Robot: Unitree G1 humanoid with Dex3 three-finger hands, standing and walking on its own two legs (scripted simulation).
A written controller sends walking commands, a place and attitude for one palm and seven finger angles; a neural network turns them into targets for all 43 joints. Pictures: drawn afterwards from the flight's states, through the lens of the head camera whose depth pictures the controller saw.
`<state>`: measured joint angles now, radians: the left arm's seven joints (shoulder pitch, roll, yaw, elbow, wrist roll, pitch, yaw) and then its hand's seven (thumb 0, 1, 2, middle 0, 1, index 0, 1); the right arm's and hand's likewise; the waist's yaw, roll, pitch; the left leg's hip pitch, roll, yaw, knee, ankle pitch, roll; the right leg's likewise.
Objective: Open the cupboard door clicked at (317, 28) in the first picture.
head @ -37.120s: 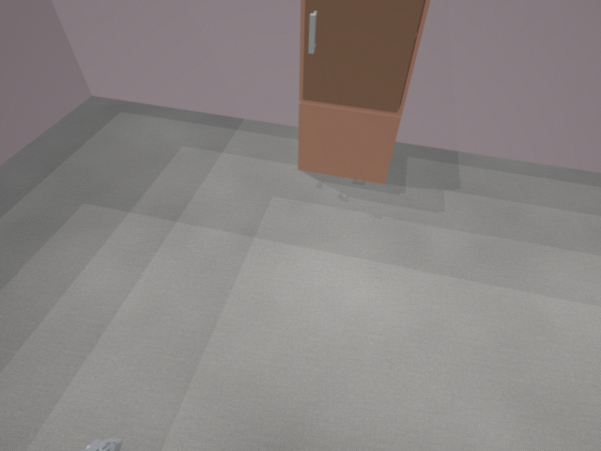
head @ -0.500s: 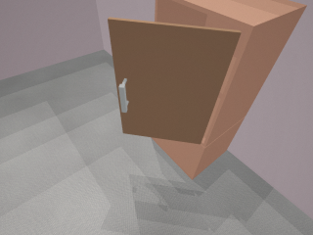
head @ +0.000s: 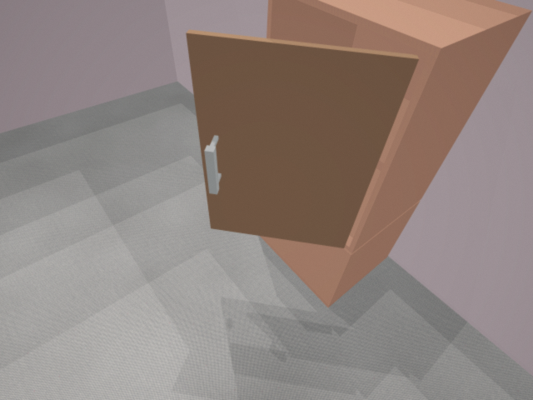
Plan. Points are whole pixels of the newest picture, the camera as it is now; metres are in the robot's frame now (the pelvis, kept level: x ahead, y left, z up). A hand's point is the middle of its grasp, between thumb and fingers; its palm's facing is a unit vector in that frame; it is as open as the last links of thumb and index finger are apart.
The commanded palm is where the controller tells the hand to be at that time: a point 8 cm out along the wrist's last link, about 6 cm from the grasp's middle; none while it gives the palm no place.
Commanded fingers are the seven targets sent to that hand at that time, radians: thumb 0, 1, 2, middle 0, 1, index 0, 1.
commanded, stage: look again from close up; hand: left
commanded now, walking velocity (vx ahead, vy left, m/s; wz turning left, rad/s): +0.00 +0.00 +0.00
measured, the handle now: (214, 165) +0.63 +0.17 -0.05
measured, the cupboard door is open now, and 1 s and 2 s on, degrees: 43 43 43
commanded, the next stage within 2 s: shuffle to correct the standing spot in 0.22 s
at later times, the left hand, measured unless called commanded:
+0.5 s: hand out of the picture +0.03 +0.18 -0.18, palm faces -0.01 -0.98 -0.19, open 7.3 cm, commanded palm none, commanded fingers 0.00 0.90 0.90 -0.20 -0.30 -0.20 -0.30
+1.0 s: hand out of the picture +0.10 +0.18 -0.18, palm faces -0.03 -0.97 -0.23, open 7.3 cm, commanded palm none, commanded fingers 0.00 0.90 0.90 -0.20 -0.30 -0.20 -0.30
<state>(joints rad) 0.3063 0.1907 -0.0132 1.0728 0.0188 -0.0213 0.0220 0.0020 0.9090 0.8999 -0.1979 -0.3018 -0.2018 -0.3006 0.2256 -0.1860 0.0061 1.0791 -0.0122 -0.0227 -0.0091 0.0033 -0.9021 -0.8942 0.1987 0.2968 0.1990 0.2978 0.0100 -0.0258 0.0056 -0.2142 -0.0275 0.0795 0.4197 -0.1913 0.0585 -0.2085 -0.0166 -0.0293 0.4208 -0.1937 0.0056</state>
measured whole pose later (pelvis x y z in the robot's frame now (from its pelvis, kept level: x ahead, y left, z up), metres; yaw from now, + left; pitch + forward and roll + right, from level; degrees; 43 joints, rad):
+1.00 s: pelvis +0.06 +0.00 -0.01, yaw -3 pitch +1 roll +0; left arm 0.26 0.18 0.03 1.02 0.02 0.00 0.05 0.01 0.92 0.90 -0.20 -0.30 -0.20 -0.30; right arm 0.26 -0.13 -0.03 1.08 -0.01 0.00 -0.06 0.01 -0.92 -0.89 0.20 0.30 0.20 0.30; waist -0.01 -0.02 0.06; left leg -0.18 -0.01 0.13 0.50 -0.34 0.05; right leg -0.21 -0.01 -0.03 0.52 -0.33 0.00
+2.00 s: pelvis +0.04 -0.03 +0.00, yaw -3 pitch -1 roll +1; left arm 0.26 0.17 -0.02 1.11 0.01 -0.02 0.03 0.01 0.92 0.90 -0.20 -0.30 -0.20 -0.30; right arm 0.25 -0.15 0.01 1.13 -0.01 -0.02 -0.03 0.01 -0.91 -0.89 0.20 0.30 0.20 0.30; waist 0.00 -0.01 0.03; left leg -0.15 0.02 0.12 0.42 -0.26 0.01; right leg -0.18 0.02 -0.04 0.46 -0.26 -0.04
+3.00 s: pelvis +0.03 -0.04 -0.02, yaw +1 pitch +4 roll +1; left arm 0.34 0.15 0.11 0.32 -0.19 -0.25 -0.03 0.01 0.85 0.88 -0.20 -0.34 -0.21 -0.34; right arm 0.27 -0.24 -0.02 0.82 0.02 -0.22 -0.05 0.01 -0.90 -0.89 0.20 0.30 0.20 0.30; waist -0.03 0.02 -0.04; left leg -0.35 0.01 0.06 0.60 -0.31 0.01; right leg -0.35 -0.01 -0.10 0.62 -0.34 -0.05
